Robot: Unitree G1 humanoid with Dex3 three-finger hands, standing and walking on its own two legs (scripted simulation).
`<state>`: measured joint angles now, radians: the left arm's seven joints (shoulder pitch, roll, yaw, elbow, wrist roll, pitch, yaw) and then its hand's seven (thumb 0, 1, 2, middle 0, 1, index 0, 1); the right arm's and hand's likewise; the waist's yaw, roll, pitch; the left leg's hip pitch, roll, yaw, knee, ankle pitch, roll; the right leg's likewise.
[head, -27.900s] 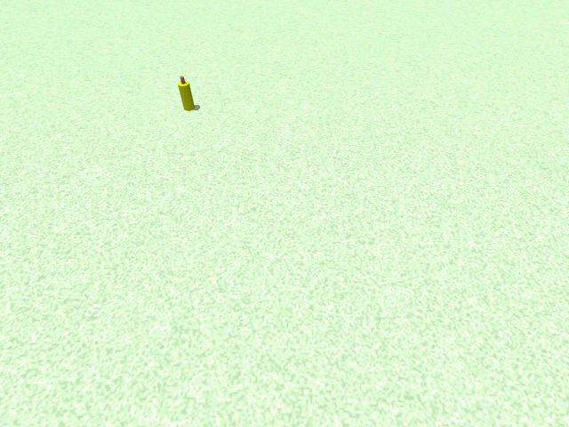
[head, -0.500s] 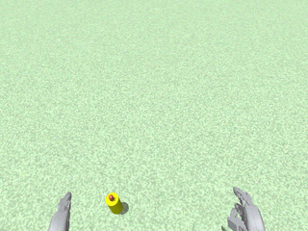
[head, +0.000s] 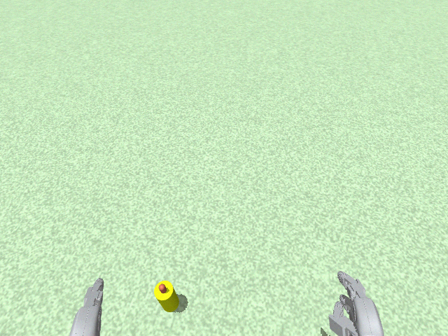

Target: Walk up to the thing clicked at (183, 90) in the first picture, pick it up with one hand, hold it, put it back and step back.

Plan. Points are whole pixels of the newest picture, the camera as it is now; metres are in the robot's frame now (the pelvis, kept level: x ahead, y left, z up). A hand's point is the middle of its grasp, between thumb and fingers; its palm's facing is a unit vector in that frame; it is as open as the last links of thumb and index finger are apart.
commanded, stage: home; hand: left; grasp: from the side
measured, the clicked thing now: (166, 295) +0.38 +0.22 -0.62
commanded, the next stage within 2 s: stand in 0.30 s
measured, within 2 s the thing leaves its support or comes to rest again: neither
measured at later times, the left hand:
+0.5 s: hand (120, 330) +0.17 +0.19 -0.05, palm faces +0.10 -0.96 -0.28, open 17.1 cm
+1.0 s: hand out of the picture +0.08 +0.25 -0.11, palm faces -0.02 -0.94 -0.35, open 7.8 cm
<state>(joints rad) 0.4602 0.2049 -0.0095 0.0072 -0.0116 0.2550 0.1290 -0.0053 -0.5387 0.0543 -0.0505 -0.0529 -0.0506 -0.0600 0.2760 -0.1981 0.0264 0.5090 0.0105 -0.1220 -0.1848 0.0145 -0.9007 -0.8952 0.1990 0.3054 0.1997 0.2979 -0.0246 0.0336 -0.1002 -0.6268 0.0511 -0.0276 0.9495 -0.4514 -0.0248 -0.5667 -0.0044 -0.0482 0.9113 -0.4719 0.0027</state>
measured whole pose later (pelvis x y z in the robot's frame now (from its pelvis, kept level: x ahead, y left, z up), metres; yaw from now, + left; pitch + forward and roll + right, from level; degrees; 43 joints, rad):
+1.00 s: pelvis -0.01 +0.01 +0.03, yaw +0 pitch -1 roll +0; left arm 0.25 0.33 0.02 0.80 0.05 0.01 0.02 0.01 0.82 0.88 -0.20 -0.30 -0.20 -0.30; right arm 0.21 -0.31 -0.04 0.89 -0.05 -0.01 -0.01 0.01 -0.90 -0.89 0.20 0.30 0.20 0.30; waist 0.01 -0.01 0.03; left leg -0.36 0.01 0.00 0.70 -0.33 0.00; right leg -0.31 -0.04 -0.03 0.69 -0.37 0.02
